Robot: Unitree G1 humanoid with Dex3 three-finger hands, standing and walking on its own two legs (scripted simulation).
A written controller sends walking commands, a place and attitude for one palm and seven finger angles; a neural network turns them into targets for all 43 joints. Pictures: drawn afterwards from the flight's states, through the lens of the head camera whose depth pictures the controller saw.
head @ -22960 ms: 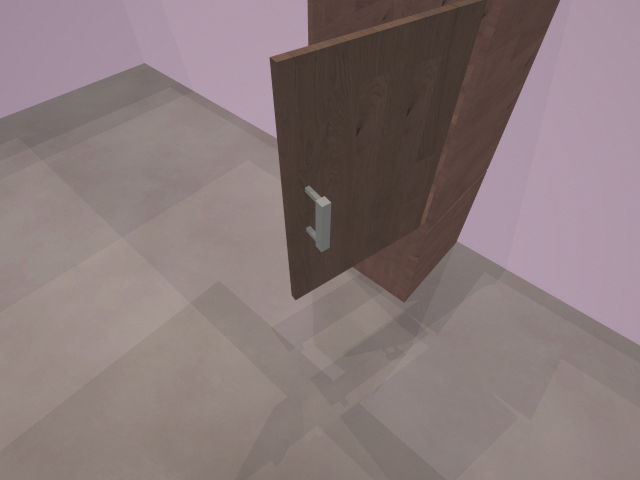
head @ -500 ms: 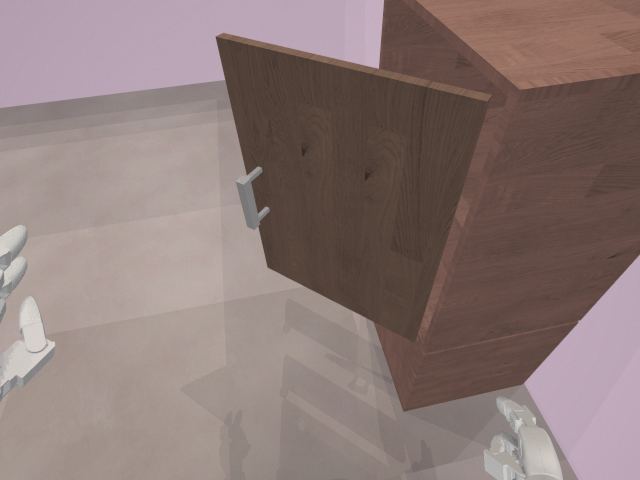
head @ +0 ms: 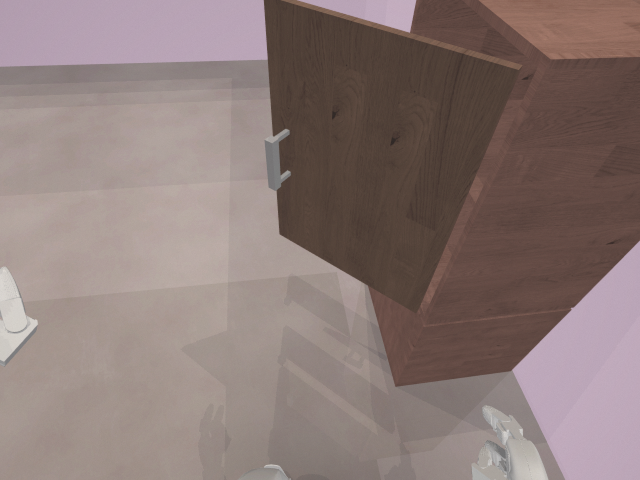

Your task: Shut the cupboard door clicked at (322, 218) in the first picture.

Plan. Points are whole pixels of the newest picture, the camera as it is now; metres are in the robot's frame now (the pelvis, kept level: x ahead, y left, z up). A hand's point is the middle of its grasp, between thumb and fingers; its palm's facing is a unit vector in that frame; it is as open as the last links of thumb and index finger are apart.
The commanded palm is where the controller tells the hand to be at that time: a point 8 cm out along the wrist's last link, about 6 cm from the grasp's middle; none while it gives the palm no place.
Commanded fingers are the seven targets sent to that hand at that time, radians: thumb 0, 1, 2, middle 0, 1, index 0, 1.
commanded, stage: step back with the hand held close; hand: left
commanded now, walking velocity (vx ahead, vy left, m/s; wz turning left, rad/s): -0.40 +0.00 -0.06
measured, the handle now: (279, 159) +0.73 +0.15 -0.04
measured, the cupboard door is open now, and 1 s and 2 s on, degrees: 46 46 46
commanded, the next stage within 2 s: stop stepping back and stand still in 0.44 s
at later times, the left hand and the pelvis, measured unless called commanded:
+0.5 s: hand out of the picture +0.11 +0.27 +0.19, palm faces +0.42 -0.83 -0.38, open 7.4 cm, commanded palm +0.05 +0.32 +0.19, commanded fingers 0.00 0.90 0.90 -0.20 -0.30 -0.20 -0.30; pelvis -0.09 +0.02 +0.00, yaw -1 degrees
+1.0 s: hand out of the picture +0.00 +0.32 +0.21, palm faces +0.29 -0.84 -0.46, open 7.4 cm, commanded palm -0.03 +0.37 +0.19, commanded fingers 0.00 0.90 0.90 -0.20 -0.30 -0.20 -0.30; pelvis -0.20 +0.09 +0.00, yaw -7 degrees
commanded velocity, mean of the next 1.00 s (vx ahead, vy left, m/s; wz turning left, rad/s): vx -0.11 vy -0.05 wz -0.03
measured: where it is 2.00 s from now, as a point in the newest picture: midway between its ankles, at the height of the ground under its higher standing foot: outside the picture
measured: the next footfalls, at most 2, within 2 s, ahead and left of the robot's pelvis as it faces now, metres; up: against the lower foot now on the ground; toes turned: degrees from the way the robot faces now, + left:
right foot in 0.36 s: -0.11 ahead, -0.12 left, +0.00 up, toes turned +1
left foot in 0.70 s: +0.07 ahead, +0.09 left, +0.00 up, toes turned -5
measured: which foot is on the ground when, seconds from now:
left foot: down 0.00-0.60, up 0.62-0.68, down 0.70-0.88, up 0.90-1.00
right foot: down 0.00-0.16, up 0.18-0.34, down 0.36-0.70, up 0.72-0.90, down 0.92-1.00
